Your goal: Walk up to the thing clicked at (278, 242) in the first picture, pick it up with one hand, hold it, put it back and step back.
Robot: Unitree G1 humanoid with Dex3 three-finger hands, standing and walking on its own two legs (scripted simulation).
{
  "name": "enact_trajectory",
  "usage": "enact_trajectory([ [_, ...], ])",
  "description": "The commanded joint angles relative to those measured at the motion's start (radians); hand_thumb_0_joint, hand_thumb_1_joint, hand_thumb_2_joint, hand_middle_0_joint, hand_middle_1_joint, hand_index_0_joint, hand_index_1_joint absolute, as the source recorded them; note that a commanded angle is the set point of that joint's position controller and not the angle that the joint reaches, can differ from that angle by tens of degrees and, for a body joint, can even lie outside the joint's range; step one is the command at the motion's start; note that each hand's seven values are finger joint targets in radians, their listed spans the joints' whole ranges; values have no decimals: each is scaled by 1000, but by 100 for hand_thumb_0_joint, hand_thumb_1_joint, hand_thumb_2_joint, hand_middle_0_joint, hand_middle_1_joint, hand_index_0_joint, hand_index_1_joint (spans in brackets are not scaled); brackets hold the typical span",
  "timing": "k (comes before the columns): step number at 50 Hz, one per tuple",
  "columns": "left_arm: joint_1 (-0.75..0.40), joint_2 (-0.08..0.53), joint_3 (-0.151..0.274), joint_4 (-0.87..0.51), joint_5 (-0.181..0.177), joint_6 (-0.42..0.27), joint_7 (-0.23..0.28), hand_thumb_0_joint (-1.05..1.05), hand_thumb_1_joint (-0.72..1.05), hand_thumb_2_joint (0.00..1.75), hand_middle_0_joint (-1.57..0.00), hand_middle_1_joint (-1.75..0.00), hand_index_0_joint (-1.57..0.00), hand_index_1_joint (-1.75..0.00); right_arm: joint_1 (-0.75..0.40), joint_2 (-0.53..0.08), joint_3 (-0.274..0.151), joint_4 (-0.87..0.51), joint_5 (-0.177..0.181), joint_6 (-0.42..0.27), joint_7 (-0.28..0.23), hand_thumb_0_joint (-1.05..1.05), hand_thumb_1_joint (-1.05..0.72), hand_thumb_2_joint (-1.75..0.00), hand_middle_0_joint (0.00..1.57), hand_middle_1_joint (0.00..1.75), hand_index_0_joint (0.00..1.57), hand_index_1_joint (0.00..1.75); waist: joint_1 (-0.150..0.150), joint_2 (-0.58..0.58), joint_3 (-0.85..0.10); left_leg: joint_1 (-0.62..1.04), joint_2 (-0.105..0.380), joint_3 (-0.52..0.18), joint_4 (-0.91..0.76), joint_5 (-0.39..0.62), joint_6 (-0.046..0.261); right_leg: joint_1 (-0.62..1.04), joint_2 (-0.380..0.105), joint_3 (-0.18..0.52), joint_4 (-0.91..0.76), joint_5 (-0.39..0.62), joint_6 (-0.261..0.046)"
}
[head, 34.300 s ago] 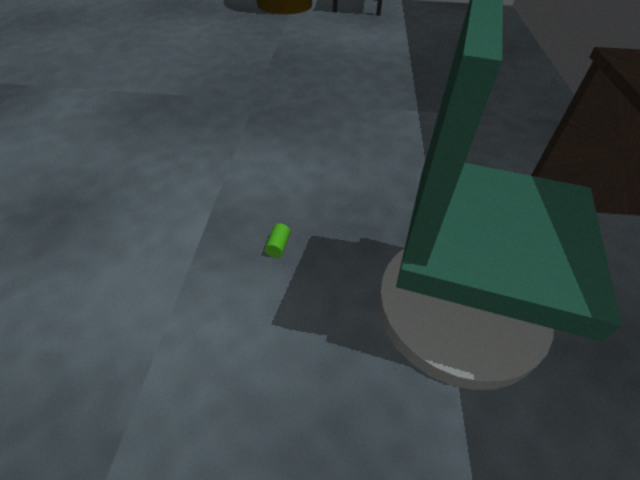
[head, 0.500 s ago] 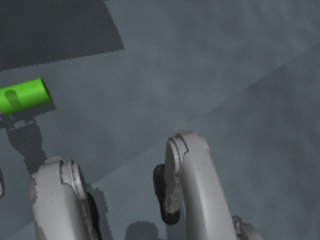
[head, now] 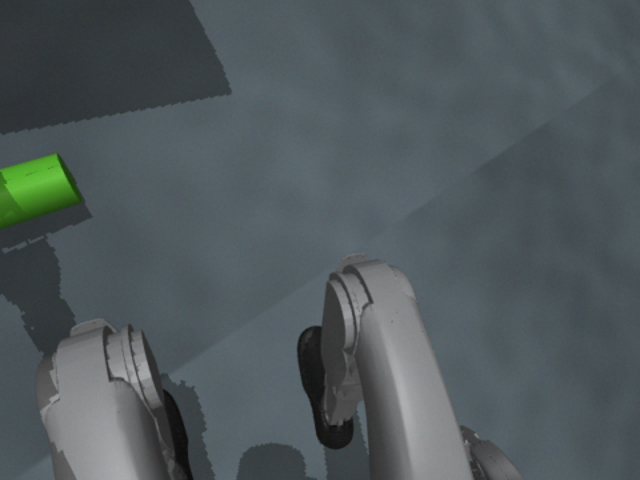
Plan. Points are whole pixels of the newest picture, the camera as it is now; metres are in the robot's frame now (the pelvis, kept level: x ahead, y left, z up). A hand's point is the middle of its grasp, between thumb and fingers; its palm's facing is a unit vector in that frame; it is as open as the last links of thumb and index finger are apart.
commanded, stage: rise first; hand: left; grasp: from above
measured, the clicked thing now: (23, 192) +0.52 +0.28 -0.29
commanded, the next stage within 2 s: approach in 1.40 s
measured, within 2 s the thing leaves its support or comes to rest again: neither
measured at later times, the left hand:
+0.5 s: hand out of the picture +0.48 +0.31 -0.17, palm faces -0.41 -0.12 -0.90, open 14.0 cm
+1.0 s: hand out of the picture +0.48 +0.31 -0.16, palm faces -0.42 -0.11 -0.90, open 13.8 cm
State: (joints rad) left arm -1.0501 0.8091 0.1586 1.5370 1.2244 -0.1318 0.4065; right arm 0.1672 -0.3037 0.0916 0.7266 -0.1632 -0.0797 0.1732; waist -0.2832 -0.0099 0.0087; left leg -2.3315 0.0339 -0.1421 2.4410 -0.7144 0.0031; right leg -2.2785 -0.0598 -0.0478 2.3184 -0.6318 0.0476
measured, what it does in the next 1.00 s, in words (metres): stands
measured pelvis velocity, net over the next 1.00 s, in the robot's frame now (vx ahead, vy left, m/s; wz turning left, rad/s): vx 0.00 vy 0.00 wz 0.00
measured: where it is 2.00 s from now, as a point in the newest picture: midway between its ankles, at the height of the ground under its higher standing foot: (255, 440)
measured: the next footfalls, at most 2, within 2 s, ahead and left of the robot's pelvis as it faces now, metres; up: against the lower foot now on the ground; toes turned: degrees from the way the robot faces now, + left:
none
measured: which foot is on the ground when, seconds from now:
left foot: down 0.00-1.00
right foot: down 0.00-1.00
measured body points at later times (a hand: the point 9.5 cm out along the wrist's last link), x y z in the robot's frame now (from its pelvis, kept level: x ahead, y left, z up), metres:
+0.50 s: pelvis +0.00 +0.00 +0.00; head +0.26 +0.07 +0.36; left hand +0.50 +0.32 -0.12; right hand +0.02 -0.27 -0.09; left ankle +0.07 +0.13 -0.29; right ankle +0.11 -0.14 -0.29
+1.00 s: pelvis +0.00 +0.00 +0.00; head +0.24 +0.07 +0.37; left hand +0.50 +0.31 -0.11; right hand +0.03 -0.27 -0.09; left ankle +0.07 +0.13 -0.29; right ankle +0.11 -0.14 -0.29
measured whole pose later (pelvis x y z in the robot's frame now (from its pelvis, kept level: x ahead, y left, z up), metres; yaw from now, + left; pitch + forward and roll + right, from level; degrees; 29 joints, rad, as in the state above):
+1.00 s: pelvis +0.00 +0.00 +0.00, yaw +0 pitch +34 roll -9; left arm -1.07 0.82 0.13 1.53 1.24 -0.14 0.37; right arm 0.19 -0.31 0.11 0.71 -0.15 -0.08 0.18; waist -0.30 0.00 -0.01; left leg -2.33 0.03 -0.14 2.43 -0.70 0.01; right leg -2.27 -0.06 -0.05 2.30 -0.62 0.05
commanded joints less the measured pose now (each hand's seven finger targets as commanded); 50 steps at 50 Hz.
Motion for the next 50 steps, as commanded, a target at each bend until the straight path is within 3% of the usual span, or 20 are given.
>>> enact_trajectory([
  [1,-312,253,12,-123,-3,0,46,0,-54,100,-7,-102,-7,-102,231,-264,-81,7,-7,-9,-13,0,-89,-90,20,30,20,30,-35,320,-674,492,-31,95,-262,191,19,344,56,-116,-197,180,-75],
  [6,-313,298,26,-126,4,0,48,0,-54,99,-8,-102,-8,-102,235,-269,-72,5,-6,-9,-11,0,-90,-90,20,30,20,30,-25,340,-695,491,-31,93,-258,211,17,356,58,-119,-186,194,-76],
  [11,-324,291,17,-143,-1,3,32,0,-53,99,-8,-103,-8,-103,250,-272,-74,2,-7,-15,-3,0,-90,-90,20,30,20,30,-45,340,-678,484,-30,98,-242,220,20,365,57,-118,-190,205,-73],
  [12,-317,311,25,-137,-5,6,29,0,-53,98,-8,-102,-8,-102,248,-276,-71,-2,-5,-15,-2,0,-90,-90,20,30,20,30,-32,335,-664,480,-32,99,-245,216,21,356,56,-115,-191,201,-73],
  [15,-295,290,20,-176,-10,6,18,0,-52,98,-8,-102,-9,-102,250,-271,-75,-3,-6,-10,2,0,-89,-90,20,30,20,30,-24,360,-702,501,-30,99,-259,219,16,380,57,-118,-195,200,-74],
  [16,-292,272,8,-171,-11,7,12,0,-52,98,-9,-100,-9,-100,254,-273,-78,-1,0,-11,3,0,-90,-90,20,30,20,30,-33,358,-687,510,-29,93,-261,223,14,358,56,-122,-189,202,-76],
  [20,-292,280,12,-205,-15,5,0,0,-54,100,-7,-102,-7,-102,256,-273,-83,-4,8,0,8,0,-89,-90,20,30,20,30,-25,365,-731,518,-29,90,-264,250,13,383,59,-122,-189,225,-77],
  [26,-318,275,4,-182,-5,1,-4,0,-54,100,-8,-101,-7,-102,252,-273,-79,-4,16,7,7,0,-89,-90,20,30,20,30,-35,346,-690,502,-31,84,-270,236,15,350,57,-122,-193,215,-78],
  [29,-299,267,3,-178,1,-3,-1,0,-54,100,-9,-100,-9,-101,247,-267,-77,-8,13,8,6,0,-89,-90,20,30,20,30,-24,346,-690,501,-36,96,-275,219,16,368,58,-118,-205,200,-78],
  [32,-352,261,-4,-179,-4,-4,-2,0,-51,98,-10,-99,-10,-100,244,-271,-79,-7,14,6,2,0,-89,-90,20,30,20,30,-40,341,-670,495,-35,92,-282,189,18,334,56,-118,-212,178,-77],
  [35,-311,241,-22,-147,6,-5,-5,0,-53,99,-10,-100,-9,-101,242,-261,-76,-8,8,3,1,0,-89,-90,20,30,20,30,-40,327,-660,485,-36,100,-277,185,19,363,61,-116,-221,171,-78],
  [37,-339,266,-8,-166,6,-7,0,0,-50,97,-12,-98,-11,-99,247,-267,-76,-8,9,3,-2,0,-89,-90,20,30,20,30,-37,326,-692,487,-38,99,-280,196,20,376,57,-116,-220,183,-74],
  [40,-338,242,-27,-132,10,-2,-5,0,-50,97,-12,-98,-11,-99,242,-264,-73,-7,9,1,-3,0,-89,-90,20,30,20,30,-44,335,-667,495,-37,100,-280,189,17,352,59,-115,-219,175,-77],
  [44,-327,266,-13,-133,8,-5,2,0,-50,97,-11,-99,-11,-99,235,-265,-73,-11,10,0,-6,0,-89,-90,20,30,20,30,-25,344,-670,489,-38,95,-294,165,16,344,57,-117,-214,154,-80],
  [45,-326,238,-28,-122,9,-3,0,0,-50,97,-11,-99,-11,-99,233,-263,-73,-11,9,-1,-5,0,-89,-90,20,30,20,30,-38,337,-653,484,-37,92,-296,162,15,332,57,-121,-210,153,-80],
  [50,-342,286,-2,-170,10,-6,11,0,-49,96,-13,-98,-12,-98,232,-263,-74,-10,12,-2,-9,0,-89,-90,20,30,20,30,-22,361,-698,497,-38,98,-293,175,16,349,56,-114,-208,162,-80],
])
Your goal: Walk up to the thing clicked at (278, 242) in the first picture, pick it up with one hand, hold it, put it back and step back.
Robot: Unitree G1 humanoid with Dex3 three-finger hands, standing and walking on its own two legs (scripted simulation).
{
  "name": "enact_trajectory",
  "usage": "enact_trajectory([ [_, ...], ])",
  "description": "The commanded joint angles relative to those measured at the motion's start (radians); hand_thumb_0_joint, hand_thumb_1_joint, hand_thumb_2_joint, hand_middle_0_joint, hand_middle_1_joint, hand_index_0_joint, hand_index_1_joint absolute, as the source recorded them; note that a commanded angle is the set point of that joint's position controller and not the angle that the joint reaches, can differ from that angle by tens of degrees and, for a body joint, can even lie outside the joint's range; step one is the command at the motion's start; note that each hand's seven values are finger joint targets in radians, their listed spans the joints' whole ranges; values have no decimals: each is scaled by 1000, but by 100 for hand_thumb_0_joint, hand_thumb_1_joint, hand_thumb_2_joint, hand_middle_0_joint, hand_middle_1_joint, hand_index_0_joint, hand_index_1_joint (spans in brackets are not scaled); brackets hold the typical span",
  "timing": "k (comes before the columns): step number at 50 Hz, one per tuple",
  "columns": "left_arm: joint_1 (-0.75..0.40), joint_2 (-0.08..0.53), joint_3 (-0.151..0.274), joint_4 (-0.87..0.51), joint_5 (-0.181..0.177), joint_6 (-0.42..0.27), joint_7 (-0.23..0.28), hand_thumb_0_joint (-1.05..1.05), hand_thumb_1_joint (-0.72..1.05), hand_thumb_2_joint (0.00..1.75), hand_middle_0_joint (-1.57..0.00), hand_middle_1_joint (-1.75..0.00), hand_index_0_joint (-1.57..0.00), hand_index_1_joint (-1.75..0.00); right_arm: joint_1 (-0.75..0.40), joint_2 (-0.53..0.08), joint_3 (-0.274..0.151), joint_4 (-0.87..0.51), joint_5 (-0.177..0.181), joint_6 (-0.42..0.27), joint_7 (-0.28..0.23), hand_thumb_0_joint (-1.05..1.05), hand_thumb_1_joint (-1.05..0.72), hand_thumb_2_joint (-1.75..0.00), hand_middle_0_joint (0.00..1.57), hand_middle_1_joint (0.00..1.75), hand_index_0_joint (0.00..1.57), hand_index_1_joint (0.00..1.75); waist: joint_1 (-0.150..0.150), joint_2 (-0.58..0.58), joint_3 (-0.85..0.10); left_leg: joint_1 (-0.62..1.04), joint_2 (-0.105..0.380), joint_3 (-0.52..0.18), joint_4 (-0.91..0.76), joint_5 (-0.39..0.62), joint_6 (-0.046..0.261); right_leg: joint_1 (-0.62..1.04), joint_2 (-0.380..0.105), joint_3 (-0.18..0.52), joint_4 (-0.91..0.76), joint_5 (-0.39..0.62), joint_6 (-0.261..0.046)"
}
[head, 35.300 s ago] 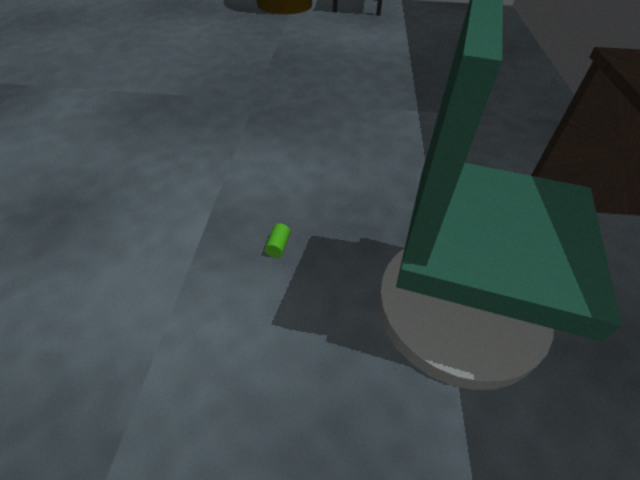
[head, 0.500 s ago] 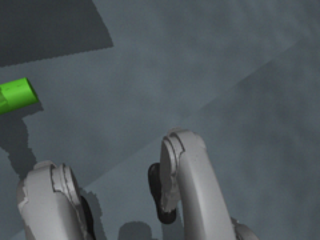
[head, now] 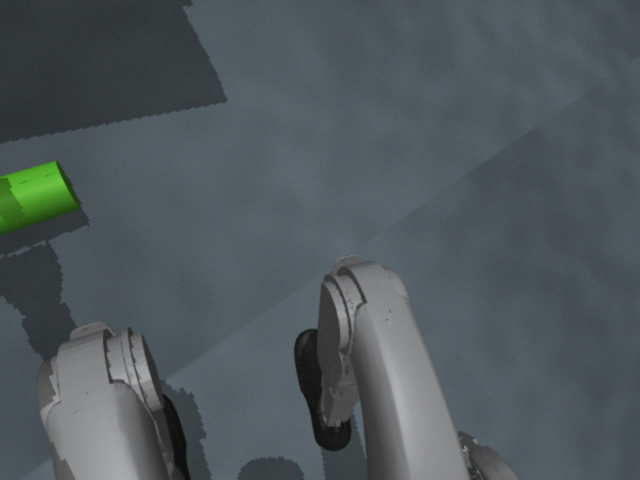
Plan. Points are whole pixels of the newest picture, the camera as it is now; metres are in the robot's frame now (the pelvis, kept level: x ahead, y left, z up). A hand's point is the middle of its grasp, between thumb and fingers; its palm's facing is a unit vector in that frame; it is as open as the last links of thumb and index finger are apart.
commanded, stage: rise first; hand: left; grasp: from above
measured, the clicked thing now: (22, 199) +0.52 +0.28 -0.29
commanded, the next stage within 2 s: approach in 0.40 s
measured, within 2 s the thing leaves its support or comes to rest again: neither
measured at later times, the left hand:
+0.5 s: hand out of the picture +0.48 +0.31 -0.16, palm faces -0.41 -0.12 -0.90, open 13.6 cm
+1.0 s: hand (1, 142) +0.55 +0.25 -0.16, palm faces -0.36 -0.10 -0.93, open 14.0 cm
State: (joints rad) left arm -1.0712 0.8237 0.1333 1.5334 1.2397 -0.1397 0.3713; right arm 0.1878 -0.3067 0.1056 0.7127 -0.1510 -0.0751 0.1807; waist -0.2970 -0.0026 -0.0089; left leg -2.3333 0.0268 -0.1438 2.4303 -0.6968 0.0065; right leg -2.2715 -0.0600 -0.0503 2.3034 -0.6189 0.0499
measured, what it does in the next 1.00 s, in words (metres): stands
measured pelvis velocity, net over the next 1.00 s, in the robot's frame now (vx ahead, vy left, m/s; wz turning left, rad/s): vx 0.00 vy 0.00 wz -0.02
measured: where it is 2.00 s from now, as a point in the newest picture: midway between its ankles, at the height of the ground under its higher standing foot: (253, 444)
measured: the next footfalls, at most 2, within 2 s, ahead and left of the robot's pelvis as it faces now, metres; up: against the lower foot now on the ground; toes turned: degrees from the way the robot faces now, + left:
none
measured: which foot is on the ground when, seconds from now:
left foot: down 0.00-1.00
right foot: down 0.00-1.00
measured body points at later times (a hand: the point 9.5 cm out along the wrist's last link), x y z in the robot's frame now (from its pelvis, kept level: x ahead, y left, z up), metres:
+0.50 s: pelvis +0.00 +0.00 +0.00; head +0.25 +0.07 +0.37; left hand +0.50 +0.31 -0.11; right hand +0.03 -0.27 -0.09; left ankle +0.07 +0.12 -0.29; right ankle +0.12 -0.14 -0.29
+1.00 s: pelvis +0.00 +0.00 -0.01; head +0.27 +0.05 +0.35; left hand +0.56 +0.26 -0.10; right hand +0.00 -0.27 -0.09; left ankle +0.07 +0.12 -0.29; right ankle +0.12 -0.14 -0.29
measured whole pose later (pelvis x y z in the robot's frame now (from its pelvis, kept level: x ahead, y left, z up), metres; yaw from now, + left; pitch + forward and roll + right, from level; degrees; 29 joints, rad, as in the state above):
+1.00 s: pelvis +0.00 +0.00 -0.01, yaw -1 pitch +35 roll -9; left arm -1.27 0.85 0.12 1.68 1.26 -0.03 0.44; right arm 0.21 -0.33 0.17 0.68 -0.17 -0.10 0.19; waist -0.40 0.01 0.03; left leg -2.36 0.04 -0.16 2.45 -0.71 0.00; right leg -2.31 -0.04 -0.06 2.32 -0.62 0.05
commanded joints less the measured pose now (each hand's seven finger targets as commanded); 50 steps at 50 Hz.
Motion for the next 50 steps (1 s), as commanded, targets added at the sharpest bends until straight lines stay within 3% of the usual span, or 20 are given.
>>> enact_trajectory([
  [1,-315,262,24,-158,1,5,49,0,-49,96,-12,-98,-12,-98,220,-259,-86,4,-3,-6,-16,0,-89,-90,20,30,20,30,-17,336,-677,499,-32,103,-273,173,13,353,55,-110,-200,165,-79],
  [2,-333,245,13,-164,-2,6,46,0,-48,95,-13,-97,-13,-97,227,-259,-86,4,-2,-7,-15,0,-89,-90,20,30,20,30,-31,339,-672,507,-32,102,-272,189,12,348,54,-111,-198,178,-78],
  [4,-341,242,11,-183,-12,6,44,0,-48,95,-13,-97,-13,-97,225,-256,-89,12,-2,-8,-16,0,-89,-90,20,30,20,30,-23,360,-713,519,-30,103,-268,204,12,362,59,-109,-196,191,-81],
  [5,-323,264,25,-150,-11,10,45,0,-48,95,-13,-97,-13,-97,235,-264,-89,9,-1,-9,-16,0,-89,-90,20,30,20,30,-25,332,-691,503,-33,102,-270,202,15,364,55,-110,-201,189,-78],
  [7,-296,228,5,-131,-12,14,37,0,-47,94,-14,-97,-14,-97,232,-255,-88,15,-2,-8,-13,0,-89,-90,20,30,20,30,-20,323,-678,492,-30,104,-269,197,15,369,59,-112,-201,183,-80],
  [10,-311,240,8,-152,-15,12,31,0,-47,94,-14,-97,-14,-97,230,-257,-88,9,0,-9,-11,0,-89,-90,20,30,20,30,-17,342,-669,499,-32,103,-281,186,13,356,58,-111,-201,169,-82],
  [12,-312,220,-2,-156,-14,11,26,0,-47,94,-14,-97,-14,-97,236,-259,-86,8,-5,-12,-10,0,-89,-90,20,30,20,30,-32,327,-658,498,-31,103,-272,188,14,360,58,-113,-207,173,-80],
  [14,-305,248,13,-168,-13,9,27,0,-45,93,-16,-95,-16,-95,236,-265,-91,6,1,-12,-9,0,-89,-90,20,30,20,30,-16,333,-668,512,-32,101,-277,196,13,354,54,-110,-202,180,-80],
  [23,-293,244,24,-154,-12,8,40,0,-44,93,-17,-93,-17,-94,224,-258,-90,4,2,-13,-2,0,-89,-90,20,30,20,30,-10,341,-687,510,-34,102,-276,198,12,350,56,-110,-196,179,-81],
  [25,-300,212,2,-125,-13,7,33,0,-52,100,-16,-89,-12,-94,229,-261,-90,4,0,-16,-1,0,-89,-90,20,30,20,30,-33,332,-632,489,-34,95,-280,171,13,319,55,-115,-196,157,-81],
  [27,-316,228,12,-141,-11,1,33,0,-53,100,-11,-98,-9,-100,224,-262,-93,1,-4,-16,-3,0,-89,-89,20,30,20,30,-32,310,-653,478,-33,100,-270,150,17,343,59,-113,-205,140,-81],
  [28,-326,184,-18,-136,-17,0,30,0,-52,99,-12,-97,-10,-98,232,-259,-91,7,0,-19,-3,0,-89,-89,20,30,20,30,-35,316,-645,484,-34,102,-270,156,16,332,57,-111,-205,147,-81],
  [33,-469,130,-59,-140,-10,-13,57,0,-53,100,-10,-99,-9,-100,246,-265,-89,25,-9,-28,-10,0,-89,-89,20,30,20,30,-95,342,-647,511,-30,83,-273,133,8,289,58,-127,-199,140,-81],
  [34,-510,138,-59,-141,-4,-12,65,0,-53,100,-10,-99,-9,-100,258,-266,-84,29,-14,-31,-11,0,-88,-89,20,30,20,30,-112,358,-636,515,-30,83,-269,141,8,286,58,-127,-196,149,-80],
  [37,-550,155,-62,-80,20,3,92,0,-54,101,-10,-99,-9,-100,255,-264,-71,33,-24,-37,-13,0,-89,-89,20,30,20,30,-118,371,-629,508,-31,92,-257,141,8,285,62,-124,-193,150,-83],
  [39,-584,205,-43,-54,41,22,110,0,-53,100,-11,-99,-10,-100,261,-273,-59,31,-31,-38,-14,0,-89,-89,20,30,20,30,-116,377,-643,505,-31,94,-252,158,9,293,61,-124,-187,167,-82],
  [43,-525,216,-34,52,50,86,121,0,-54,101,-10,-100,-9,-101,258,-281,-37,5,-32,-35,-7,0,-89,-89,20,30,20,30,-107,390,-647,497,-29,100,-248,209,11,322,63,-120,-177,207,-83],
  [46,-489,264,-10,63,28,128,109,0,-52,98,-11,-99,-10,-100,249,-291,-23,-24,-18,-29,-5,0,-88,-89,20,30,20,30,-91,361,-661,453,-29,105,-240,223,21,375,65,-114,-174,221,-77],
  [47,-459,289,-3,46,23,138,103,0,-54,100,-9,-100,-8,-101,243,-293,-19,-29,-16,-25,-5,0,-88,-89,20,30,20,30,-70,369,-682,449,-27,108,-243,238,21,411,68,-111,-180,231,-76],
  [50,-380,299,13,58,-13,154,67,0,-54,100,-9,-100,-8,-101,231,-298,-13,-55,-3,-17,-8,0,-88,-89,20,30,20,30,-70,284,-670,389,-25,105,-228,237,33,465,72,-108,-184,237,-67],
])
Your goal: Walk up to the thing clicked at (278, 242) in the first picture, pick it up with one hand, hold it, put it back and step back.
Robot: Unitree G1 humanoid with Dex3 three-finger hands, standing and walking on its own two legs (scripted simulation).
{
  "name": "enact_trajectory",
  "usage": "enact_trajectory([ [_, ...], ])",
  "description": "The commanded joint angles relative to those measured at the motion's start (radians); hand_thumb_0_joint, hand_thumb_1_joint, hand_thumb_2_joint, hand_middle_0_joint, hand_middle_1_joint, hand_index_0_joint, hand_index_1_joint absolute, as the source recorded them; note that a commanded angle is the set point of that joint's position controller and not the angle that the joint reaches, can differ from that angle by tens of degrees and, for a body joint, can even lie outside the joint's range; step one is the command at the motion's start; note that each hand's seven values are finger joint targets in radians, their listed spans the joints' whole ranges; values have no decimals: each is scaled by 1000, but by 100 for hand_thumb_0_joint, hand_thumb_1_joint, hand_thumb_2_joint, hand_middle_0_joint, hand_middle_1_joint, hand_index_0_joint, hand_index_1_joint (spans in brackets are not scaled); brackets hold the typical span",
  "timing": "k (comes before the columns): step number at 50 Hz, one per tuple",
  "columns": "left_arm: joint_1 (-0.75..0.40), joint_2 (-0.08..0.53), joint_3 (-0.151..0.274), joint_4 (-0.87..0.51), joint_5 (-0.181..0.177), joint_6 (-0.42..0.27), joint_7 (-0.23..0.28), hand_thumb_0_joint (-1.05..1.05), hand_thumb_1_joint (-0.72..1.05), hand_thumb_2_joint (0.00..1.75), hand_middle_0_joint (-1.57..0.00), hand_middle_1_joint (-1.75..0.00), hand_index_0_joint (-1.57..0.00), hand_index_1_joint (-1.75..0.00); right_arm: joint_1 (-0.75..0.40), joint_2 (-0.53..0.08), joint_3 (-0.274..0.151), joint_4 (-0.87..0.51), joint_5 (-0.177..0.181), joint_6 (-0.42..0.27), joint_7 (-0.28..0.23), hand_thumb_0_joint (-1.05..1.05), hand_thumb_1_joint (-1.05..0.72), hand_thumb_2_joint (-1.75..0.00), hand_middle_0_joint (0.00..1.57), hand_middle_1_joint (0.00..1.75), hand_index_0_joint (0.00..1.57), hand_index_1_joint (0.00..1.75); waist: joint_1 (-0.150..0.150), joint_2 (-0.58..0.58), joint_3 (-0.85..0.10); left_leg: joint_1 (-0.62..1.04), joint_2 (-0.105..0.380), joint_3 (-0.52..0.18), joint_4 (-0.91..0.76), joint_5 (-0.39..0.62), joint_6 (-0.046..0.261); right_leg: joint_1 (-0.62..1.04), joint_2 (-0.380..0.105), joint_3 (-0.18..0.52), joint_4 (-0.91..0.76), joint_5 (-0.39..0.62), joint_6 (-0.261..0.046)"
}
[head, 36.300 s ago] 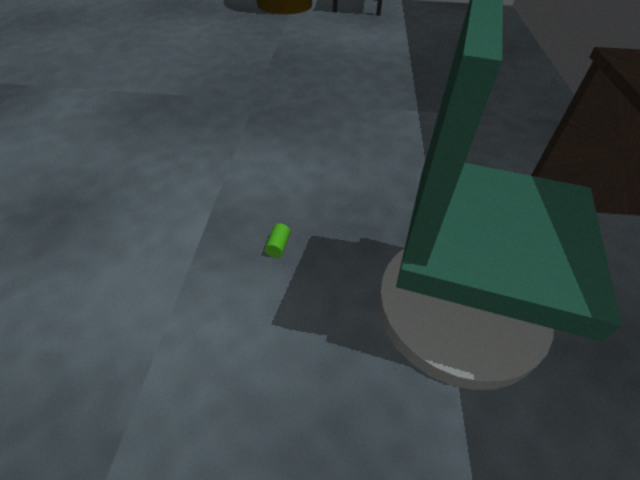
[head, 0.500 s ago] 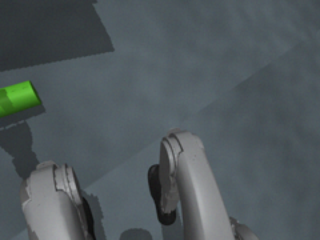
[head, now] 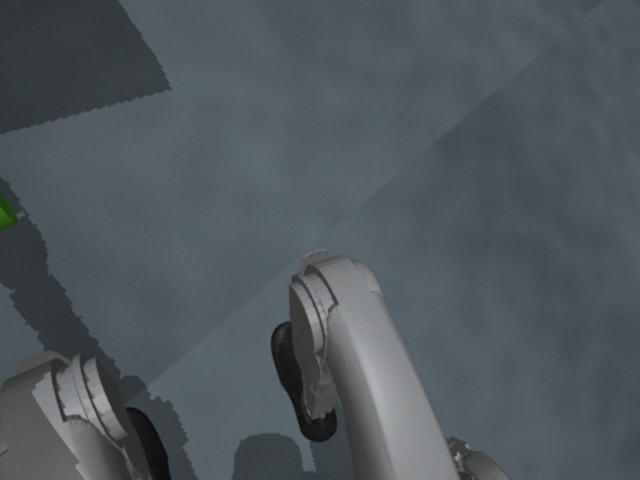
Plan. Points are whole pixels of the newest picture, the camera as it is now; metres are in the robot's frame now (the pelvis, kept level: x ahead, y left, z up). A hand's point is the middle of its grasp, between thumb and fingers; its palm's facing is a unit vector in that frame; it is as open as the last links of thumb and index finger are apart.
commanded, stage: approach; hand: left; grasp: from above
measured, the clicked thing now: out of the picture +0.51 +0.29 -0.28
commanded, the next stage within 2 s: rest palm in 0.22 s
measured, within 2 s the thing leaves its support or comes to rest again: neither
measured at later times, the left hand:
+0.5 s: hand out of the picture +0.50 +0.30 -0.14, palm faces -0.42 -0.12 -0.90, open 14.2 cm
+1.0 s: hand out of the picture +0.51 +0.28 -0.23, palm faces -0.38 -0.14 -0.91, open 14.0 cm
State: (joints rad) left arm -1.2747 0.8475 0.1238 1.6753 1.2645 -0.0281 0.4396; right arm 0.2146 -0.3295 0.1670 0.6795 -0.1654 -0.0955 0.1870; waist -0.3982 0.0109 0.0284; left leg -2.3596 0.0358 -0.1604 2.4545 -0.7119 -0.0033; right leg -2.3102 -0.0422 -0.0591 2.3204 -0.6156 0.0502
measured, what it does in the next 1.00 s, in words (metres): stands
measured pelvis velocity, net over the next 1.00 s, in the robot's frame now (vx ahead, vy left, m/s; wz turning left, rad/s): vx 0.00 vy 0.01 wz -0.04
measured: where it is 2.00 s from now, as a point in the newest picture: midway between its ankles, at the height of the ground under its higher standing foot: (238, 446)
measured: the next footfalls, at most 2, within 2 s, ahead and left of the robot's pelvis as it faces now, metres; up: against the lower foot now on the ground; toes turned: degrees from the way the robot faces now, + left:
none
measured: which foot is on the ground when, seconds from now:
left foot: down 0.00-1.00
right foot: down 0.00-1.00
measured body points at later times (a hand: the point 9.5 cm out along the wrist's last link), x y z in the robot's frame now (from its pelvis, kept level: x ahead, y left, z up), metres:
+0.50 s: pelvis +0.00 +0.00 +0.02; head +0.24 +0.08 +0.39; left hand +0.51 +0.30 -0.08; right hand +0.05 -0.27 -0.07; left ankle +0.06 +0.13 -0.29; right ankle +0.11 -0.13 -0.29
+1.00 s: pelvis +0.00 +0.01 -0.01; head +0.29 +0.09 +0.32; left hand +0.53 +0.29 -0.18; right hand -0.02 -0.25 -0.07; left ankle +0.06 +0.13 -0.29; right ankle +0.11 -0.13 -0.29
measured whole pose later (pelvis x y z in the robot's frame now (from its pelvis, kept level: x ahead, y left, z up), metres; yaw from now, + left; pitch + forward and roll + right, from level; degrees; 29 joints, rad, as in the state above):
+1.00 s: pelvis +0.00 +0.01 -0.01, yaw -3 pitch +32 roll -12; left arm -1.20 0.96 0.16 1.70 1.28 -0.11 0.55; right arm 0.22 -0.33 0.24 0.67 -0.23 -0.17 0.24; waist -0.42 -0.08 0.13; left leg -2.38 0.03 -0.20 2.52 -0.73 0.00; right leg -2.30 -0.03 -0.09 2.35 -0.62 0.07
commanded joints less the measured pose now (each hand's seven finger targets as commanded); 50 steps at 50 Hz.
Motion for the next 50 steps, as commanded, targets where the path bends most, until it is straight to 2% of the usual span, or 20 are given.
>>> enact_trajectory([
  [1,-150,280,23,-97,-51,39,-17,0,-54,99,-9,-101,-8,-101,204,-272,-75,-22,14,5,-12,0,-88,-89,20,30,20,30,36,265,-691,389,-34,123,-254,246,44,518,54,-95,-199,228,-67],
  [6,-141,315,77,-258,-74,-21,-67,0,-55,99,-7,-104,-7,-104,232,-279,-97,-24,4,13,-11,0,-88,-89,20,30,20,30,21,275,-689,403,-32,117,-230,247,36,522,51,-100,-207,219,-72],
  [7,-184,259,33,-337,-82,-42,-77,0,-55,99,-7,-104,-7,-104,221,-264,-94,-36,5,11,-8,0,-89,-89,20,30,20,30,24,324,-717,442,-31,116,-236,244,28,512,53,-102,-205,210,-77],
  [8,-191,277,54,-382,-84,-61,-70,0,-56,99,-6,-104,-6,-104,232,-268,-108,-14,4,13,-11,0,-88,-89,20,30,20,30,25,349,-747,463,-29,109,-236,230,23,496,55,-112,-204,197,-81],
  [11,-206,200,-4,-522,-73,-94,-73,0,-58,104,-7,-103,-5,-104,251,-253,-137,1,8,9,-8,0,-89,-89,20,30,20,30,30,438,-808,567,-29,112,-254,223,7,452,51,-117,-204,186,-89],
  [14,-207,207,4,-567,-77,-83,-52,0,-59,108,-7,-101,-5,-104,256,-247,-167,7,19,14,-8,0,-89,-89,20,30,20,30,57,456,-879,614,-29,121,-291,216,8,473,51,-105,-223,195,-85],
  [16,-184,145,-24,-478,-72,-54,-43,0,-57,116,-9,-104,-6,-107,248,-237,-169,31,27,25,-7,0,-89,-89,20,30,20,30,65,437,-824,612,-29,115,-318,232,7,416,54,-113,-220,204,-93],
  [18,-182,52,-67,-346,-84,-30,-47,0,-59,109,-8,-95,-4,-99,247,-233,-163,40,23,28,-5,0,-88,-90,20,30,20,30,12,365,-674,559,-31,101,-321,206,11,338,56,-124,-227,184,-92],
  [20,-178,105,-44,-320,-71,-23,-57,0,-60,109,-8,-94,-4,-98,260,-248,-161,59,22,29,-13,0,-88,-90,20,30,20,30,16,323,-634,521,-35,102,-311,199,20,336,52,-117,-236,176,-89],
  [22,-151,56,-87,-221,-60,-22,-74,0,-58,106,-9,-96,-5,-99,220,-233,-141,47,21,28,-11,0,-88,-90,20,30,20,30,24,304,-605,499,-36,101,-318,197,20,344,51,-114,-229,169,-90],
  [23,-151,38,-105,-177,-60,-24,-82,0,-56,108,-10,-99,-7,-102,211,-236,-131,32,22,27,-12,0,-88,-90,20,30,20,30,6,266,-571,469,-39,101,-311,182,26,350,53,-114,-235,160,-86],
  [25,-166,116,-52,-156,-60,-38,-82,0,-53,107,-11,-98,-9,-101,224,-254,-121,22,19,25,-15,0,-88,-89,20,30,20,30,-1,227,-538,431,-43,99,-301,165,31,367,44,-109,-236,143,-80],
  [29,-204,135,-56,-120,-31,-83,-57,0,-52,99,-8,-100,-7,-100,198,-251,-86,-9,4,12,-16,0,-88,-89,20,30,20,30,-30,223,-536,434,-40,86,-286,138,31,358,45,-118,-229,122,-73],
  [34,-284,256,-17,-125,20,-136,36,0,-53,99,-8,-99,-7,-100,198,-274,-67,-24,-13,-16,-19,0,-88,-90,20,30,20,30,-21,337,-623,506,-34,90,-272,149,21,376,52,-130,-201,131,-76],
  [39,-295,320,36,-134,52,-129,134,0,-53,101,-9,-96,-7,-97,210,-296,-53,-18,-46,-55,-11,0,-88,-89,20,30,20,30,-31,415,-636,541,-25,90,-240,181,16,370,53,-143,-179,171,-73],
  [43,-263,290,19,-98,24,-99,156,0,-50,99,-10,-96,-9,-97,218,-299,-39,-7,-65,-82,19,0,-88,-89,20,30,20,30,-60,409,-621,515,-18,89,-203,220,19,411,62,-150,-165,224,-66],
  [45,-242,341,40,-137,16,-86,160,0,-50,99,-11,-93,-9,-95,231,-307,-35,4,-65,-84,26,0,-88,-89,20,30,20,30,-32,474,-672,555,-14,83,-214,270,10,432,61,-153,-153,255,-72],
  [47,-212,306,20,-89,6,-68,148,0,-50,97,-10,-94,-9,-95,218,-305,-28,3,-72,-90,41,0,-88,-89,20,30,20,30,-48,444,-651,554,-11,79,-193,286,11,425,64,-160,-143,270,-71],
  [49,-208,361,64,-91,-12,-62,148,0,-52,98,-8,-95,-7,-96,223,-327,-31,2,-67,-92,45,0,-88,-89,20,30,20,30,-43,428,-657,528,-10,69,-189,293,15,443,65,-164,-144,278,-69],
  [50,-192,346,52,-75,-13,-57,141,0,-53,99,-8,-95,-6,-96,223,-323,-25,-1,-67,-91,50,0,-88,-89,20,30,20,30,-46,431,-632,512,-11,70,-192,294,15,450,66,-162,-143,279,-69],
])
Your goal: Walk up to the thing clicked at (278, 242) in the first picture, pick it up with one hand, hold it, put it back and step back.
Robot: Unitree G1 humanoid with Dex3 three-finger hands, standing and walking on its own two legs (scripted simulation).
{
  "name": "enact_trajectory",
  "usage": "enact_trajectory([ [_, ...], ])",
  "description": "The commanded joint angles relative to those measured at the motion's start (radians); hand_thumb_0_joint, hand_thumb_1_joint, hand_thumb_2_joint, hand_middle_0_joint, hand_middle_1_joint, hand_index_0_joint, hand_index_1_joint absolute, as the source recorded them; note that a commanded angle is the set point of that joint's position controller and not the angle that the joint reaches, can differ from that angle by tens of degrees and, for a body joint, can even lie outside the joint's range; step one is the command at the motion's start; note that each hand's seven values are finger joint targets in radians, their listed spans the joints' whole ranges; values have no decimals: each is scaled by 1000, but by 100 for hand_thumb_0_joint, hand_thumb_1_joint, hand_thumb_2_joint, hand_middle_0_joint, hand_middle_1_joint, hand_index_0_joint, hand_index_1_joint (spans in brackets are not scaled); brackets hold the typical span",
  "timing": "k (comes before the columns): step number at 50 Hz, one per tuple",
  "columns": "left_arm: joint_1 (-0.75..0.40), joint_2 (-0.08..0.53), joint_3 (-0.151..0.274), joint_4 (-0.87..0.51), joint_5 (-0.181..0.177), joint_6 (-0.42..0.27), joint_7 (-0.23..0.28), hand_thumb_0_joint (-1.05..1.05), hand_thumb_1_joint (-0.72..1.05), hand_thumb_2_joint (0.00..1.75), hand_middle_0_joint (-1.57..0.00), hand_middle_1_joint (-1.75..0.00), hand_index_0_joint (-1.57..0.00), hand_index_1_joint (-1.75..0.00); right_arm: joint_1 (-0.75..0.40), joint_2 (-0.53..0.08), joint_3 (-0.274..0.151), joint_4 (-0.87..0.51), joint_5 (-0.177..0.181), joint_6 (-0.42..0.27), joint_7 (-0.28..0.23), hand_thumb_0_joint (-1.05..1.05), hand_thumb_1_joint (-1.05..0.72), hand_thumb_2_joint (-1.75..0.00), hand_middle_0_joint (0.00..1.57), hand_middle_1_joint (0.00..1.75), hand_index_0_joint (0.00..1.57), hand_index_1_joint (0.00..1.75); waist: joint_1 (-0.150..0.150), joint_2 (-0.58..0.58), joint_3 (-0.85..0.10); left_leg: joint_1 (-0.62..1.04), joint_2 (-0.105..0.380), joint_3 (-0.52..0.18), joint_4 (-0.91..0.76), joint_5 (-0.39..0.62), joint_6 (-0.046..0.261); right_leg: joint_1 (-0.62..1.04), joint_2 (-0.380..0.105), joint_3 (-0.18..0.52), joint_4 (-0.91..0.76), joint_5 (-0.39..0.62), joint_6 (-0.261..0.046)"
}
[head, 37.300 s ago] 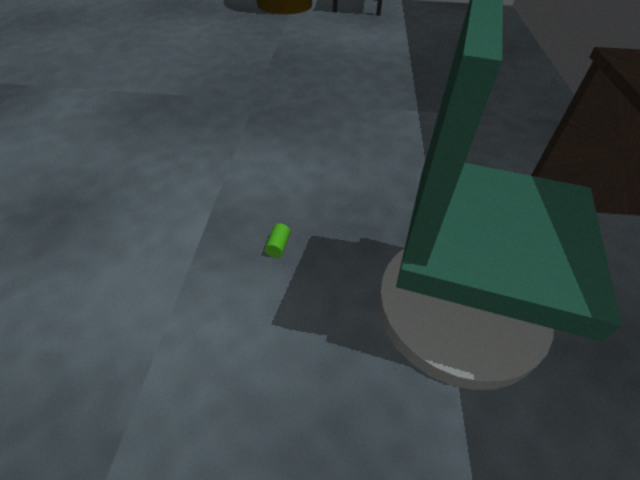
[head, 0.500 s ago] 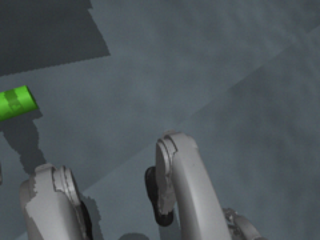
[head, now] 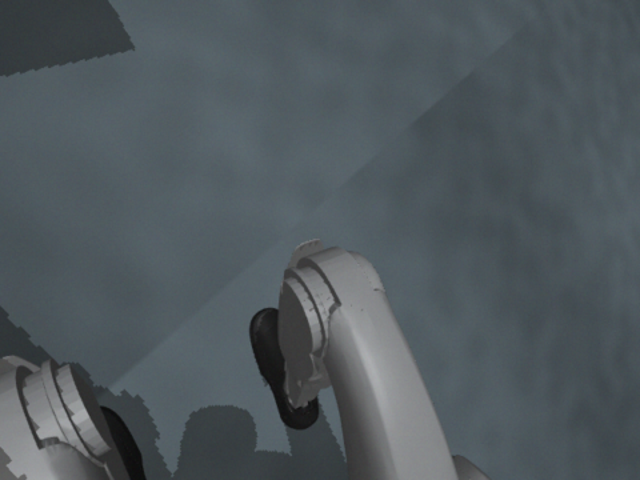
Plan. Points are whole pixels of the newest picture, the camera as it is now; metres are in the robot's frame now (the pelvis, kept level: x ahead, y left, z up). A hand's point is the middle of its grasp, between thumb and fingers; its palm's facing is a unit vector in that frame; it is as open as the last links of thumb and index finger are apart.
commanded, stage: rest palm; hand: left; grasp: from above
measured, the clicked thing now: out of the picture +0.50 +0.31 -0.27
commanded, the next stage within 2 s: close in 0.80 s
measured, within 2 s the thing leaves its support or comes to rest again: neither
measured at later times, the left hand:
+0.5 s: hand out of the picture +0.49 +0.31 -0.23, palm faces -0.41 -0.19 -0.89, open 13.7 cm
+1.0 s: hand out of the picture +0.50 +0.30 -0.25, palm faces -0.40 -0.20 -0.90, open 13.2 cm
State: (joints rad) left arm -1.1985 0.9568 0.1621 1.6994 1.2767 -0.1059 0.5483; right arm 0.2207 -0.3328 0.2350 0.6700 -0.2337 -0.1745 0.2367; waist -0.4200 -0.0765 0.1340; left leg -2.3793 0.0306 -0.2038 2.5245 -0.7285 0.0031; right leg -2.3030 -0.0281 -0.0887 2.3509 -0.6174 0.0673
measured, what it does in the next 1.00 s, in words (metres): stands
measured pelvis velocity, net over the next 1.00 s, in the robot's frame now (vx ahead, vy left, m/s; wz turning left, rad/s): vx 0.00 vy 0.01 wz -0.05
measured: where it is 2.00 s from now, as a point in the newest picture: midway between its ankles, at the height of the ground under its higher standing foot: (216, 438)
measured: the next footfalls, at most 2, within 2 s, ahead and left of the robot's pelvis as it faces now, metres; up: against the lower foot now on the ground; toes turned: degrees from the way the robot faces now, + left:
none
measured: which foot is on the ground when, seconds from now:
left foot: down 0.00-1.00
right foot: down 0.00-1.00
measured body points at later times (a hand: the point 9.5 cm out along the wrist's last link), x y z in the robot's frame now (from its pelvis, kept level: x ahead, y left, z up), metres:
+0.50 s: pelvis +0.00 +0.01 +0.00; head +0.28 +0.12 +0.33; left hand +0.50 +0.31 -0.18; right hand +0.01 -0.25 -0.05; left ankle +0.06 +0.13 -0.27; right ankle +0.12 -0.13 -0.27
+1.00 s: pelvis +0.00 +0.01 +0.00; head +0.30 +0.11 +0.32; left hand +0.51 +0.31 -0.19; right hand +0.00 -0.24 -0.04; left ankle +0.06 +0.13 -0.27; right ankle +0.12 -0.13 -0.27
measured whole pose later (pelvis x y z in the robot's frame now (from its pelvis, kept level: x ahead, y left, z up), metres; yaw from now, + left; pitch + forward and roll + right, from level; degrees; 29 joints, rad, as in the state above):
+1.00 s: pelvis +0.00 +0.01 +0.00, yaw -3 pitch +30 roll -15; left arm -1.23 1.08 0.16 1.78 1.25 -0.10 0.58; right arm 0.17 -0.36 0.33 0.62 -0.25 -0.25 0.29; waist -0.46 -0.13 0.21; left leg -2.36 0.03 -0.25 2.54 -0.74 0.02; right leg -2.25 -0.01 -0.13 2.32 -0.61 0.08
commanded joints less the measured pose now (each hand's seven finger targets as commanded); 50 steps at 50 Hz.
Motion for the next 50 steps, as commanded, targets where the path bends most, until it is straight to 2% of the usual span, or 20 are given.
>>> enact_trajectory([
  [1,-255,238,15,-78,-23,24,28,0,-52,98,-9,-94,-7,-95,213,-320,-91,14,-1,-14,3,0,-88,-89,20,30,20,30,-27,492,-707,510,-6,114,-252,303,12,439,54,-133,-176,279,-85],
  [2,-248,258,25,-95,-24,25,26,0,-52,99,-10,-93,-8,-95,212,-326,-89,11,0,-12,4,0,-88,-89,20,30,20,30,-17,489,-716,505,-5,112,-256,310,13,451,57,-134,-180,282,-84],
  [3,-249,229,7,-93,-25,27,19,0,-52,98,-10,-93,-8,-95,209,-319,-81,-1,1,-15,8,0,-88,-90,20,30,20,30,-26,506,-712,528,-5,109,-261,330,8,446,57,-136,-171,292,-87],
  [4,-241,262,31,-101,-29,25,22,0,-50,96,-10,-94,-8,-95,212,-328,-87,11,1,-12,8,0,-88,-89,20,30,20,30,-22,514,-731,539,-3,103,-266,334,6,454,59,-141,-171,294,-88],
  [6,-251,219,-5,-80,-33,20,12,0,-51,96,-9,-94,-8,-95,195,-325,-80,-2,2,-19,15,0,-88,-90,20,30,20,30,-34,502,-686,512,-3,99,-263,296,8,425,61,-145,-170,261,-90],
  [8,-281,229,-6,-88,-32,11,8,0,-51,98,-10,-93,-8,-95,192,-334,-77,-12,6,-20,15,0,-88,-90,20,30,20,30,-54,469,-659,485,-3,97,-252,269,16,424,62,-146,-182,249,-84],
  [12,-260,259,17,-72,-18,-8,14,0,-49,97,-12,-94,-11,-95,209,-340,-74,2,-2,-23,15,0,-89,-90,20,30,20,30,-56,480,-662,525,-1,90,-257,293,8,434,63,-155,-183,261,-83],
  [14,-285,226,-4,-34,-13,-17,19,0,-49,96,-11,-94,-10,-95,206,-333,-58,1,-10,-26,20,0,-88,-90,20,30,20,30,-89,481,-617,513,1,82,-254,280,6,410,61,-163,-181,254,-82],
  [17,-307,223,-30,-45,-8,-33,21,0,-47,96,-13,-95,-12,-96,180,-349,-60,-7,-12,-36,20,0,-89,-90,20,30,20,30,-95,505,-591,531,2,75,-255,241,4,373,61,-170,-179,222,-81],
  [19,-328,253,-23,-57,1,-40,37,0,-45,96,-14,-95,-13,-96,169,-348,-47,-7,-10,-38,17,0,-89,-90,20,30,20,30,-83,514,-612,535,5,67,-264,231,1,383,59,-171,-176,220,-82],
  [21,-293,217,-49,-20,7,-35,43,0,-44,93,-15,-93,-14,-94,161,-354,-53,-15,-19,-43,22,0,-89,-90,20,30,20,30,-93,515,-581,540,4,76,-262,226,1,383,64,-173,-180,221,-80],
  [24,-317,266,-34,-27,1,-38,63,0,-43,95,-16,-95,-15,-95,162,-360,-37,-14,-17,-46,20,0,-89,-90,20,30,20,30,-96,503,-579,517,4,70,-271,214,4,397,65,-173,-193,216,-78],
  [28,-335,289,-14,-55,5,-25,83,0,-43,93,-15,-93,-14,-94,161,-363,-32,-18,-17,-53,26,0,-89,-90,20,30,20,30,-85,532,-619,560,11,56,-271,259,-4,397,63,-177,-179,251,-77],
  [29,-315,265,-29,-1,5,-17,87,0,-43,92,-16,-92,-15,-93,147,-361,-30,-18,-18,-57,26,0,-89,-90,20,30,20,30,-93,531,-587,558,12,52,-272,241,-7,379,59,-178,-171,238,-79],
  [34,-315,296,-17,-30,-7,-1,90,0,-41,91,-18,-91,-17,-92,158,-371,-26,-23,-22,-64,34,0,-89,-90,20,30,20,30,-100,549,-598,563,14,58,-267,271,-5,420,66,-173,-185,266,-77],
  [38,-281,272,-35,13,-21,13,80,0,-39,91,-19,-92,-18,-92,147,-374,-19,-36,-19,-72,42,0,-89,-90,20,30,20,30,-109,515,-555,531,14,57,-257,257,-1,416,69,-176,-183,258,-74],
  [43,-299,336,-1,-56,-19,6,73,0,-38,91,-21,-91,-19,-92,159,-374,-10,-29,-15,-74,42,0,-90,-90,20,30,20,30,-98,549,-610,563,19,47,-262,287,-5,432,64,-177,-184,277,-75],
  [44,-280,299,-23,-14,-25,10,68,0,-38,88,-20,-90,-19,-91,152,-383,-19,-27,-14,-78,42,0,-90,-90,20,30,20,30,-107,548,-582,569,20,47,-259,279,-7,411,62,-177,-173,269,-76],
  [48,-283,318,-6,-38,-29,8,71,0,-32,81,-22,-89,-23,-88,159,-375,-15,-18,-10,-72,42,0,-89,-90,20,30,20,30,-96,578,-605,582,23,39,-272,301,-13,417,65,-184,-174,282,-80],
  [50,-270,301,-22,-7,-32,11,64,0,-30,79,-22,-90,-23,-89,160,-374,-9,-27,-14,-72,45,0,-89,-90,20,30,20,30,-120,537,-565,530,19,48,-257,286,-4,430,69,-182,-184,280,-75],
])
